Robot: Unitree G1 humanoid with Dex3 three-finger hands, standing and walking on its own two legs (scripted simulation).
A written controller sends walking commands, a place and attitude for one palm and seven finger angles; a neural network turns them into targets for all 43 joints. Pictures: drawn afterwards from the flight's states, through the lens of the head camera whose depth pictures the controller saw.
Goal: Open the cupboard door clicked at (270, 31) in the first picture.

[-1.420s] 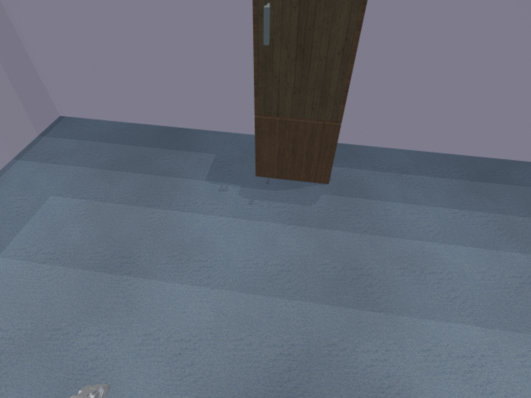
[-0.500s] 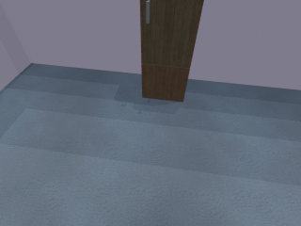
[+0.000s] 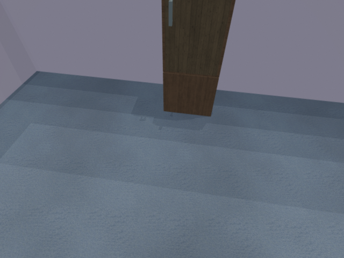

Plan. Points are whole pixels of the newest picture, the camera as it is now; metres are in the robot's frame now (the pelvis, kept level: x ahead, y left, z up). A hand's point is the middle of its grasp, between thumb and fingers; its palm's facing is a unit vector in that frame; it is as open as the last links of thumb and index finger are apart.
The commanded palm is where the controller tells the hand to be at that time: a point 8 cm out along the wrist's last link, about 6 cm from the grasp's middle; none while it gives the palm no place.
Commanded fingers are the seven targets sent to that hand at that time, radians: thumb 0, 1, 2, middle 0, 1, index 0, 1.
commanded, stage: look at it before walking up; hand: left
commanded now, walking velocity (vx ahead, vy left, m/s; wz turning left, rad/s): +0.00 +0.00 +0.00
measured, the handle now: (171, 12) +1.35 +0.09 +0.05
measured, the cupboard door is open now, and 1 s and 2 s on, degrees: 0 0 0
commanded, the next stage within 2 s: walk to a spot facing it in 0.02 s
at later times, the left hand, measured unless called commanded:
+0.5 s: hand out of the picture +0.03 +0.20 -0.20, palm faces -0.02 -0.99 -0.14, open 7.4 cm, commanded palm none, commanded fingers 0.00 0.90 0.90 -0.20 -0.30 -0.20 -0.30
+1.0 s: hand (142, 188) +0.37 +0.12 -0.18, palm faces -0.06 -0.98 -0.20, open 7.3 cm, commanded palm none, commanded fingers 0.00 0.90 0.90 -0.20 -0.30 -0.20 -0.30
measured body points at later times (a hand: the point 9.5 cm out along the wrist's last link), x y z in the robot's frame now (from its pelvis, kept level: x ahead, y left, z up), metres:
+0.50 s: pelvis +0.07 +0.02 -0.02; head +0.07 +0.04 +0.43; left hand +0.04 +0.25 -0.18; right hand +0.04 -0.22 -0.16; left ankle +0.00 +0.13 -0.75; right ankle +0.00 -0.11 -0.72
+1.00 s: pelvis +0.27 -0.05 -0.02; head +0.28 -0.05 +0.43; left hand +0.37 +0.18 -0.16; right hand +0.21 -0.27 -0.18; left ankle +0.23 +0.09 -0.65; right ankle +0.31 -0.12 -0.75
